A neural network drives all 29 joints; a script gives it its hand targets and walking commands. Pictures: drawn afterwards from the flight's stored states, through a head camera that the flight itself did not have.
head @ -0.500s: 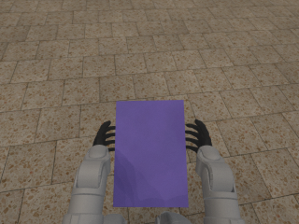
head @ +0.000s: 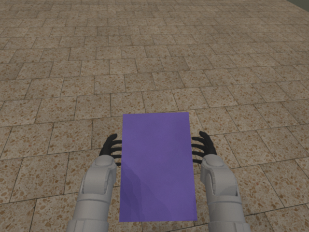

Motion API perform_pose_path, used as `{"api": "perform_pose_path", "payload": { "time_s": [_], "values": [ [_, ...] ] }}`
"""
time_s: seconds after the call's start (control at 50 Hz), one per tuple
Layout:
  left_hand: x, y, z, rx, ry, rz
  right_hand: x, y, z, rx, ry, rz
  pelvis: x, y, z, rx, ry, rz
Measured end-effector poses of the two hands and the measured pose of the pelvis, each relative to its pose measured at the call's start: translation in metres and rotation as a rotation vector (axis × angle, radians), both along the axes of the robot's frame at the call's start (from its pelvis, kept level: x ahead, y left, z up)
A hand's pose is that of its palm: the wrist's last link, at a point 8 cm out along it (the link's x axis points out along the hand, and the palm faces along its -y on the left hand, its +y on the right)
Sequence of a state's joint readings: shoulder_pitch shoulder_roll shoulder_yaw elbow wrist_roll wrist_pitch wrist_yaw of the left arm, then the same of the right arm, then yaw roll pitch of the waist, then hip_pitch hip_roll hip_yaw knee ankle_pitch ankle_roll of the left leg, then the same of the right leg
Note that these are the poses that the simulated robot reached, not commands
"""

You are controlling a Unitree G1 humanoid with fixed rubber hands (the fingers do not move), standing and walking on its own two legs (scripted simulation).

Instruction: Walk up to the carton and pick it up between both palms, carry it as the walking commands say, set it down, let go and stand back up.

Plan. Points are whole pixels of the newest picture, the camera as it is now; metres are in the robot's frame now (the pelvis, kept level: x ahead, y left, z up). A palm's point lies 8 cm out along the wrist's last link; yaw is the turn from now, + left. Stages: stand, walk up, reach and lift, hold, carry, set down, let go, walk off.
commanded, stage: carry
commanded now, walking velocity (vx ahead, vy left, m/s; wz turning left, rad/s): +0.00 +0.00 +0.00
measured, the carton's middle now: (157, 164) +0.33 -0.01 -0.07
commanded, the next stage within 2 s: none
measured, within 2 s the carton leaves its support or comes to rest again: neither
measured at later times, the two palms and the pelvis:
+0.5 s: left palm (134, 98) +0.56 +0.08 +0.00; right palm (206, 96) +0.58 -0.19 +0.01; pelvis +0.27 -0.05 -0.03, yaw -5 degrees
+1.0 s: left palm (154, 57) +0.82 +0.02 +0.02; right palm (211, 49) +0.87 -0.25 +0.05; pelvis +0.54 -0.15 +0.00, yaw +4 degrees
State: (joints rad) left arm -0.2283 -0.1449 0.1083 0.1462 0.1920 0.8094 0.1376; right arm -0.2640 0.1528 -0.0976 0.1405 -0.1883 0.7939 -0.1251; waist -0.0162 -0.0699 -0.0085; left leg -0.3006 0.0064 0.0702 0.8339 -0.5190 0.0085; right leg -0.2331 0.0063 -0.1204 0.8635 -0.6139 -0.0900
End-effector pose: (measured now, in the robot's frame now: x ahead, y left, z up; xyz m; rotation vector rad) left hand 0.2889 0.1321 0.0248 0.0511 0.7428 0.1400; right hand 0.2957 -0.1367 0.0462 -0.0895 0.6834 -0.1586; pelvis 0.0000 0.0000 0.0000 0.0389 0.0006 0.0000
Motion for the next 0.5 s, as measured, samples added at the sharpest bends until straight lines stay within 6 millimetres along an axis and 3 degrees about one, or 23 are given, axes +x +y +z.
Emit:
{"api": "perform_pose_path", "payload": {
  "time_s": [0.06,0.14,0.26,0.42,0.5],
  "values": [
    [0.026,-0.006,0.001,-0.008,-0.009,-0.011,0.03,-0.005,0.004,0.002,-0.015,-0.01,0.026,-0.003,0.001,-0.01,0.028,-0.04],
    [0.068,-0.021,0.006,0.035,-0.035,-0.058,0.064,-0.021,-0.006,0.036,-0.052,-0.058,0.061,-0.006,-0.006,-0.024,0.042,-0.088],
    [0.126,-0.036,0.002,0.019,-0.014,-0.044,0.115,-0.038,-0.02,0.041,-0.012,-0.038,0.124,-0.027,-0.008,-0.015,-0.021,0.015],
    [0.217,-0.033,-0.02,-0.035,-0.037,0.061,0.232,-0.033,-0.021,-0.015,-0.038,0.057,0.221,-0.048,-0.024,0.038,-0.012,-0.01],
    [0.27,-0.049,-0.024,0.005,-0.023,0.004,0.281,-0.05,-0.032,0.038,-0.046,-0.003,0.267,-0.049,-0.029,0.025,0.017,-0.086]
  ]
}}
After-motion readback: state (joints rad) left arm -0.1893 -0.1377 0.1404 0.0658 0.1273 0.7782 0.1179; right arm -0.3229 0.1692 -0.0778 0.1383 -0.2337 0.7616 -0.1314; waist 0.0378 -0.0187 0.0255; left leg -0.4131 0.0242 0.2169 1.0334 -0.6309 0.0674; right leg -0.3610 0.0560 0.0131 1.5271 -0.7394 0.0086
